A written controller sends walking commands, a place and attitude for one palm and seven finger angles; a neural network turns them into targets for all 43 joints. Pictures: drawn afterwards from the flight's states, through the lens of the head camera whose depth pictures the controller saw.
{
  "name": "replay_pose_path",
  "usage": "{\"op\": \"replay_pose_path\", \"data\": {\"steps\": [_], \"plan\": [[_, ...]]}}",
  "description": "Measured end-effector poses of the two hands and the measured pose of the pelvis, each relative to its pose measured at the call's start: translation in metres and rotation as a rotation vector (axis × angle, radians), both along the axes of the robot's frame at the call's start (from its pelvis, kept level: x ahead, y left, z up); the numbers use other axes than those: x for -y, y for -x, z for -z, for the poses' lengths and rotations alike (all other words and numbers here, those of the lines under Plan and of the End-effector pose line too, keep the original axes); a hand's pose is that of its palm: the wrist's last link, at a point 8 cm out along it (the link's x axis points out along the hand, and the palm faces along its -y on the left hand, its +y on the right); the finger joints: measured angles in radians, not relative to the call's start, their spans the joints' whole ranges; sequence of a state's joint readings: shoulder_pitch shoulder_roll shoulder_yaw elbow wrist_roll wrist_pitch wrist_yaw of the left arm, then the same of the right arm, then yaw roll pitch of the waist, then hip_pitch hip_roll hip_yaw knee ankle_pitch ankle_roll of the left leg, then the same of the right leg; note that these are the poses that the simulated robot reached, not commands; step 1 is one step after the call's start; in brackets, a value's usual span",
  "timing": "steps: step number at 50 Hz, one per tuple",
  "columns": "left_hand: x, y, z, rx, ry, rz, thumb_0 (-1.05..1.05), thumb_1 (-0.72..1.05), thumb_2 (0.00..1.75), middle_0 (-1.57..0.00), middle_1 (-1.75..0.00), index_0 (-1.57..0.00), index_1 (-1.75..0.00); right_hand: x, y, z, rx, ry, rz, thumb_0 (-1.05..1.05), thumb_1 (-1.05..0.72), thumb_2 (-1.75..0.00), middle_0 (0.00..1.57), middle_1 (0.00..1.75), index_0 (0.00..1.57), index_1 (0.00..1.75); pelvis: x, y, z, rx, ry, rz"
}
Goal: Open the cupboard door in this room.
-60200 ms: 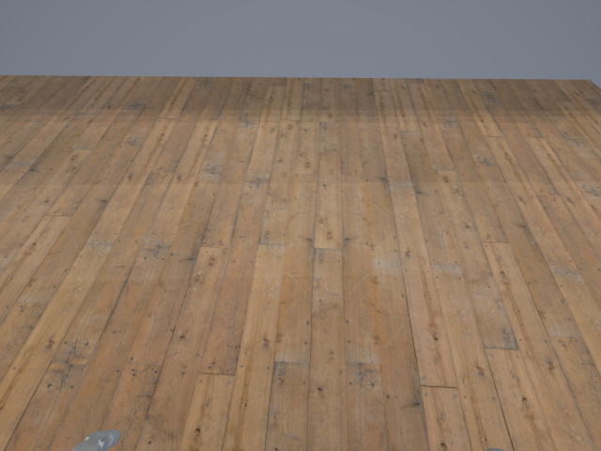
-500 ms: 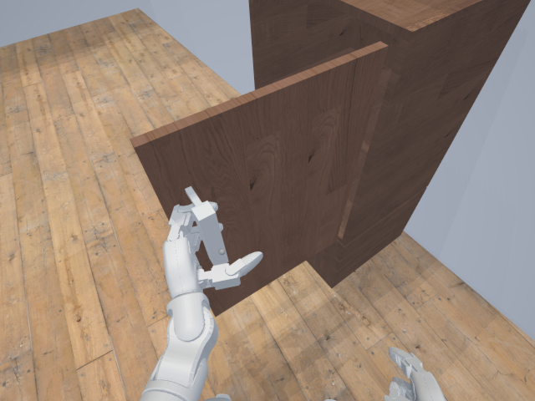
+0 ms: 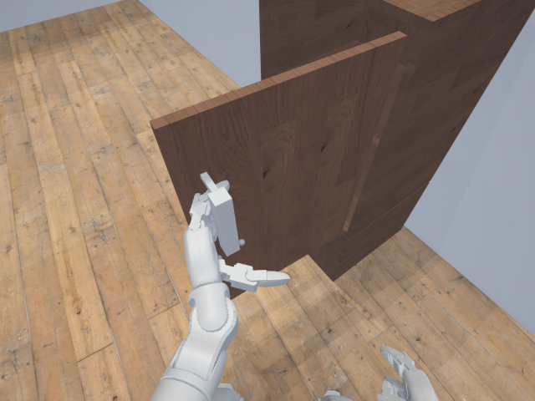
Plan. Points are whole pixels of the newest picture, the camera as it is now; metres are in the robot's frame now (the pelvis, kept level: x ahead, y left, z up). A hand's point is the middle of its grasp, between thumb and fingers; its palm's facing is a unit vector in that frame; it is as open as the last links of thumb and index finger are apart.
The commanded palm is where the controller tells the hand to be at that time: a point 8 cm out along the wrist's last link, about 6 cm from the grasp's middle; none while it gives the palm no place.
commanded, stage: slide the hand sideways off the handle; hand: left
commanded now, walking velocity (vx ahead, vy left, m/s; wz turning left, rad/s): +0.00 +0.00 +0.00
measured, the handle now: (218, 214) +0.38 +0.10 +0.06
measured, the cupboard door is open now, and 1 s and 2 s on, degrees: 86 89 89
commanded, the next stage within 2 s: draw the hand back to the body in 1.18 s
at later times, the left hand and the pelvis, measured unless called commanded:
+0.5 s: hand (231, 275) +0.28 +0.07 +0.05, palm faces -0.14 -0.99 -0.02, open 16.2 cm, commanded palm +0.26 +0.14 +0.06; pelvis +0.00 +0.00 +0.00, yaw -1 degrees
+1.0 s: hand (183, 303) +0.24 +0.13 +0.05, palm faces -0.08 -1.00 -0.06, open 16.3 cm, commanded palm +0.22 +0.19 +0.06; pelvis +0.02 -0.01 -0.01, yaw +1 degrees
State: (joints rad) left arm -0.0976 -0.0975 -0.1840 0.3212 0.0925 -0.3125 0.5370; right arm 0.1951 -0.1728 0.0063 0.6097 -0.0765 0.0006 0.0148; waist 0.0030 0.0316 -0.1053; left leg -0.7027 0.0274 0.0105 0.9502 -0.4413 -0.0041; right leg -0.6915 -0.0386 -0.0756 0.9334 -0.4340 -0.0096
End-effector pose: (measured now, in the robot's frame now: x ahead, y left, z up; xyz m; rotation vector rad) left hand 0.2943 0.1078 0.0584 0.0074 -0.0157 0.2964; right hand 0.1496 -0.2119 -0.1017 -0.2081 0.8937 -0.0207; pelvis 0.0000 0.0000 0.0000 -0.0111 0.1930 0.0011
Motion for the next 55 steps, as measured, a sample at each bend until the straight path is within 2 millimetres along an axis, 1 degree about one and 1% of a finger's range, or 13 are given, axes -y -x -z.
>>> {"op": "replay_pose_path", "data": {"steps": [2, 5, 7, 9, 11, 16, 20, 23, 31, 36, 42, 48, 55], "plan": [[-0.004, 0.001, 0.001, 0.008, -0.032, 0.053, -0.01, -0.5, 0.3, -0.36, -0.61, -0.32, -0.62, 0.0, 0.001, 0.0, 0.001, 0.004, -0.006, 0.01, -0.91, -0.9, 0.2, 0.3, 0.2, 0.3, 0.0, 0.001, 0.001, 0.0, -0.001, -0.004], [-0.015, 0.003, 0.001, 0.017, -0.131, 0.241, -0.01, -0.5, 0.3, -0.32, -0.53, -0.24, -0.53, 0.003, 0.004, 0.0, 0.008, 0.012, -0.002, 0.01, -0.91, -0.9, 0.2, 0.3, 0.2, 0.3, 0.0, 0.003, 0.002, 0.001, -0.001, -0.01], [-0.021, 0.005, 0.0, 0.009, -0.163, 0.368, -0.01, -0.5, 0.3, -0.28, -0.48, -0.18, -0.48, 0.005, 0.006, -0.001, 0.02, 0.013, 0.008, 0.01, -0.91, -0.9, 0.2, 0.3, 0.2, 0.3, -0.001, 0.004, 0.002, 0.01, 0.002, -0.016], [-0.023, 0.006, -0.001, -0.014, -0.133, 0.462, -0.01, -0.5, 0.3, -0.25, -0.43, -0.15, -0.43, 0.007, 0.008, -0.003, 0.035, 0.012, 0.021, 0.01, -0.91, -0.9, 0.2, 0.3, 0.2, 0.3, -0.003, 0.005, 0.0, 0.024, 0.007, -0.019], [-0.021, 0.007, -0.001, -0.038, -0.066, 0.506, -0.01, -0.5, 0.3, -0.22, -0.39, -0.14, -0.39, 0.008, 0.008, -0.006, 0.053, 0.013, 0.033, 0.01, -0.91, -0.9, 0.2, 0.3, 0.2, 0.3, -0.005, 0.006, -0.002, 0.034, 0.008, -0.018], [-0.017, 0.009, 0.0, -0.045, 0.028, 0.47, -0.01, -0.51, 0.3, -0.16, -0.34, -0.18, -0.36, 0.008, 0.006, -0.016, 0.097, 0.009, 0.035, 0.01, -0.91, -0.9, 0.2, 0.3, 0.2, 0.3, -0.007, 0.005, -0.005, 0.034, -0.002, -0.004], [-0.014, 0.014, 0.001, -0.023, 0.016, 0.45, -0.01, -0.5, 0.3, -0.17, -0.35, -0.18, -0.34, 0.007, 0.001, -0.021, 0.121, -0.001, 0.025, 0.01, -0.91, -0.9, 0.2, 0.3, 0.2, 0.3, -0.006, 0.003, -0.003, 0.024, -0.008, 0.007], [-0.016, 0.022, 0.003, -0.014, -0.004, 0.445, -0.01, -0.5, 0.3, -0.17, -0.34, -0.17, -0.33, 0.007, -0.003, -0.021, 0.128, -0.008, 0.021, 0.01, -0.91, -0.9, 0.2, 0.3, 0.2, 0.3, -0.004, 0.001, -0.001, 0.022, -0.009, 0.012], [-0.038, 0.04, 0.004, -0.049, -0.04, 0.414, -0.01, -0.5, 0.3, -0.17, -0.32, -0.16, -0.31, 0.008, -0.017, -0.017, 0.139, -0.021, 0.011, 0.01, -0.91, -0.9, 0.2, 0.3, 0.2, 0.3, 0.001, -0.005, 0.001, 0.02, -0.006, 0.006], [-0.047, 0.048, 0.0, -0.041, -0.034, 0.406, -0.01, -0.5, 0.3, -0.17, -0.31, -0.16, -0.31, 0.01, -0.026, -0.017, 0.157, -0.018, 0.004, 0.01, -0.91, -0.9, 0.2, 0.3, 0.2, 0.3, 0.005, -0.009, 0.002, 0.012, -0.006, 0.0], [-0.057, 0.056, 0.002, -0.057, -0.04, 0.402, -0.01, -0.5, 0.3, -0.17, -0.31, -0.16, -0.31, 0.018, -0.034, -0.018, 0.18, -0.007, 0.002, 0.01, -0.91, -0.9, 0.2, 0.3, 0.2, 0.3, 0.01, -0.013, 0.004, 0.003, -0.006, -0.005], [-0.072, 0.069, 0.002, -0.075, -0.042, 0.38, -0.01, -0.5, 0.3, -0.16, -0.3, -0.16, -0.31, 0.026, -0.039, -0.02, 0.202, 0.01, 0.009, 0.01, -0.91, -0.9, 0.2, 0.3, 0.2, 0.3, 0.014, -0.015, 0.006, -0.001, -0.005, -0.008], [-0.089, 0.081, 0.002, -0.069, -0.045, 0.375, -0.01, -0.5, 0.3, -0.15, -0.3, -0.15, -0.3, 0.031, -0.039, -0.02, 0.213, 0.033, 0.014, 0.01, -0.91, -0.9, 0.2, 0.3, 0.2, 0.3, 0.014, -0.015, 0.01, -0.007, 0.002, -0.012]]}}
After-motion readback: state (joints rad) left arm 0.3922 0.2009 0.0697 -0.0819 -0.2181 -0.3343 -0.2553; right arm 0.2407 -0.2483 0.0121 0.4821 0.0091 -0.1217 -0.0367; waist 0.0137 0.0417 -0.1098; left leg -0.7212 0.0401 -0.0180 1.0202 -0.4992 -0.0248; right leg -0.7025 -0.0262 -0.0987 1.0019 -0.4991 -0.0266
